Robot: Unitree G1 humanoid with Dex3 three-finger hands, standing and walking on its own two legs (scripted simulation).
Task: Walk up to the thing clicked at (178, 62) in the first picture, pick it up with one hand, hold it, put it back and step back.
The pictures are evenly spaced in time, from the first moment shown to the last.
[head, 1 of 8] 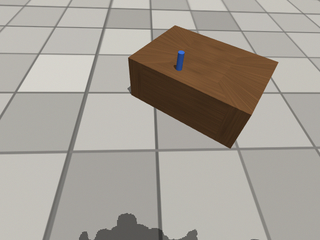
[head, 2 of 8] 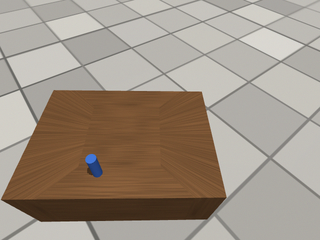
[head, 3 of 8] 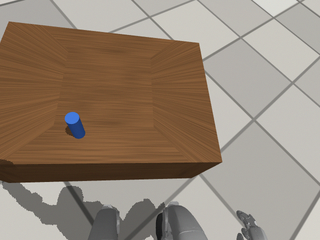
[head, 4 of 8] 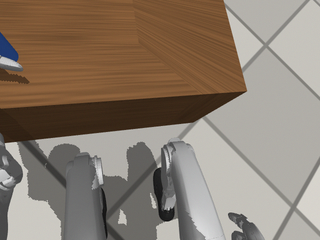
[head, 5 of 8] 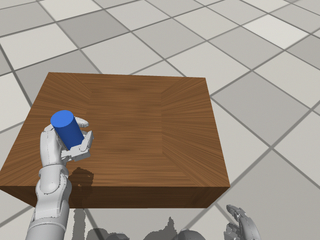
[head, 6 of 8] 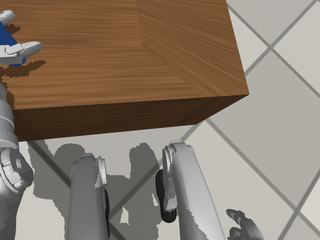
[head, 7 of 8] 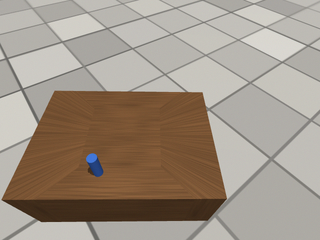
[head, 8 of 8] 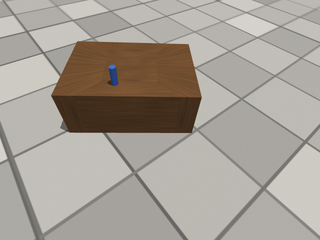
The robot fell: no
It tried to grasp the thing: yes
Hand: left
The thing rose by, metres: 0.36
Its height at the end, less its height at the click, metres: +0.00
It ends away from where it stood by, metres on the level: 0.01
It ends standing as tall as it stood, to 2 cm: yes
